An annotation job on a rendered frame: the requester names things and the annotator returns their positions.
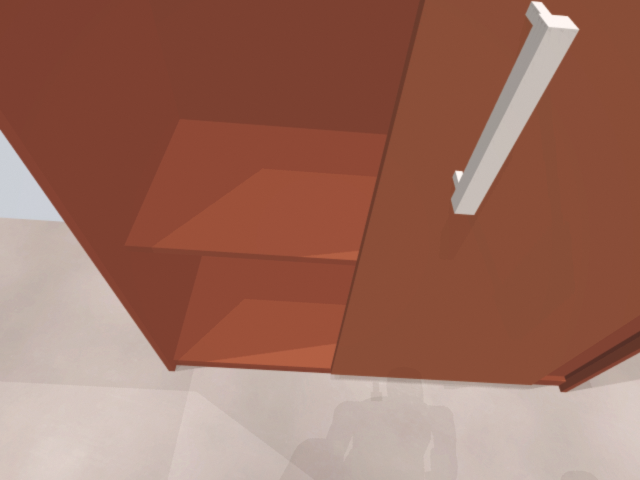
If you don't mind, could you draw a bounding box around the wardrobe door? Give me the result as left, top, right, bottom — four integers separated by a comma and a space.
331, 0, 640, 385
548, 315, 640, 376

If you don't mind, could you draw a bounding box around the handle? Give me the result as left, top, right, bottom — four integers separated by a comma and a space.
451, 1, 579, 215

